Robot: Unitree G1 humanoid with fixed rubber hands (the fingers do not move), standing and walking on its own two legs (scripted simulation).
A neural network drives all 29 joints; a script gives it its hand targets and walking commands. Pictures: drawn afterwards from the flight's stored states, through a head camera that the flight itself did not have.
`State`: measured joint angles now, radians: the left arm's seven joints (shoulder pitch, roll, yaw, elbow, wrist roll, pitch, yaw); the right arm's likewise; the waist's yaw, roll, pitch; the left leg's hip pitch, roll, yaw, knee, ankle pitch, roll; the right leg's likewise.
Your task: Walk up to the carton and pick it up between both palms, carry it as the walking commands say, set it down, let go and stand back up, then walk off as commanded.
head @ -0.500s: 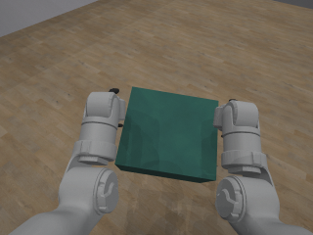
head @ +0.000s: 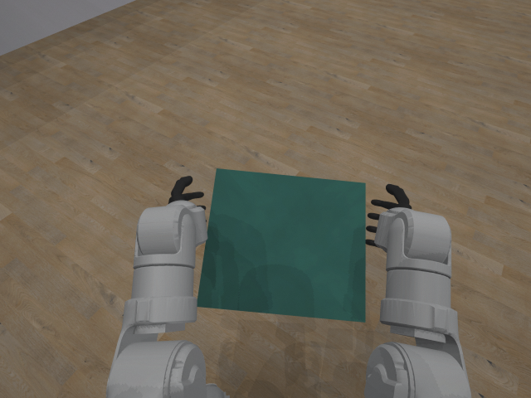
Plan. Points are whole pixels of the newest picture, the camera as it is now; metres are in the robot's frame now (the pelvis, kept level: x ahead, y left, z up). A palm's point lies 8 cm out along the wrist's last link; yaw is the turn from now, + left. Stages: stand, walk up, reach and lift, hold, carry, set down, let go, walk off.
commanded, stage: carry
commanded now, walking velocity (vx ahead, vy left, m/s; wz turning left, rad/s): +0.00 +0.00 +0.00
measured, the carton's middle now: (282, 247) +0.38 +0.02 -0.02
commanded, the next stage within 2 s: none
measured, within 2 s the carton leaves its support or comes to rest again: neither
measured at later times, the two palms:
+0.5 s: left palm (170, 277) +0.23 +0.14 +0.15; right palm (459, 291) +0.25 -0.17 +0.14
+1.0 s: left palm (152, 329) +0.18 +0.15 +0.12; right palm (460, 364) +0.18 -0.17 +0.12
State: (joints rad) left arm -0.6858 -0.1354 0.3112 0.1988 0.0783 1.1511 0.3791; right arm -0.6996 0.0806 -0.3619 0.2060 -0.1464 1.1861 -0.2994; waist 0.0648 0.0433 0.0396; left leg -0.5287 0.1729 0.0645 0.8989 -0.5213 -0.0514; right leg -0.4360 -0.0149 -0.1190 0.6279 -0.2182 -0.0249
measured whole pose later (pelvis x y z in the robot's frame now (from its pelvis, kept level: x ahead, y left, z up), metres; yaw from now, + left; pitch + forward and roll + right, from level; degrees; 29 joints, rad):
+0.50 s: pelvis -0.11 -0.02 +0.01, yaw +2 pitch +1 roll +0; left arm -0.78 -0.08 0.30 0.39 0.12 1.22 0.36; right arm -0.79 0.02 -0.32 0.44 -0.11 1.20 -0.33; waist 0.01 0.00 -0.09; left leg -0.40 0.04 0.09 0.58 -0.26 0.02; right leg -0.40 -0.04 -0.10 0.54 -0.16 -0.03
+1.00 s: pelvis -0.15 -0.01 +0.01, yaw +1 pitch -1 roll +0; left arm -0.64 -0.08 0.27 0.30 0.14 1.18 0.27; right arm -0.64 0.05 -0.28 0.32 -0.10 1.18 -0.27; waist -0.02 0.01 -0.08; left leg -0.43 0.03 0.09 0.61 -0.28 0.07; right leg -0.53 -0.03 -0.08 0.91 -0.37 0.04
